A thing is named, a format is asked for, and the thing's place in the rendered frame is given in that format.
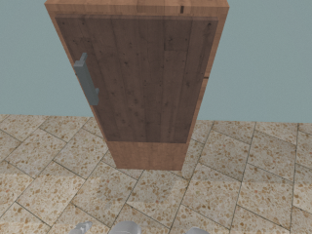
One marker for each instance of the robot left thigh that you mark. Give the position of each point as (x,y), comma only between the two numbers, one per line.
(126,227)

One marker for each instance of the handle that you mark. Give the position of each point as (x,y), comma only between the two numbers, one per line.
(85,79)

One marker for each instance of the robot left hand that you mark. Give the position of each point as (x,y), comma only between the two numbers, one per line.
(81,228)

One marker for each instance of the cupboard door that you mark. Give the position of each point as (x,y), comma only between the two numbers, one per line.
(149,71)

